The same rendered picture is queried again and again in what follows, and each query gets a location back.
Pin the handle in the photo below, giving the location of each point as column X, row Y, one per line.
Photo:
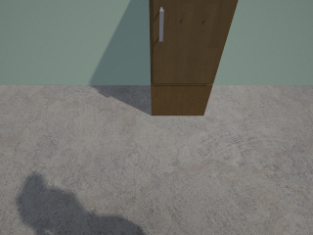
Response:
column 161, row 20

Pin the cupboard door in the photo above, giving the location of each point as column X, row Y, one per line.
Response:
column 193, row 36

